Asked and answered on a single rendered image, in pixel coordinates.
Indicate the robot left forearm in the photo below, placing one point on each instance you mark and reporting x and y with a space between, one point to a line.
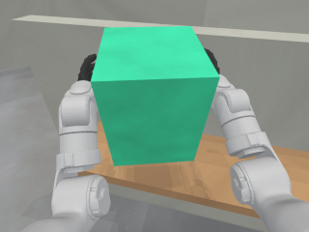
78 128

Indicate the left robot upper arm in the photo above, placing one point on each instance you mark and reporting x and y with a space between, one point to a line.
77 204

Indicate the robot left hand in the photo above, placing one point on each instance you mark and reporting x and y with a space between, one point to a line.
87 68

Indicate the carton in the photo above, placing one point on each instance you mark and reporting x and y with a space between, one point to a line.
154 87

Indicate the robot right hand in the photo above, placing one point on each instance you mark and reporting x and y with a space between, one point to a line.
213 60

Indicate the right robot upper arm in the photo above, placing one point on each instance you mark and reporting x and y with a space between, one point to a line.
262 184

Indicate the robot right forearm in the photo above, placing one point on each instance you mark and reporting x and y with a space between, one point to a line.
244 138

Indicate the table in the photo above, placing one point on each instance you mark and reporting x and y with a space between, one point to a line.
206 180

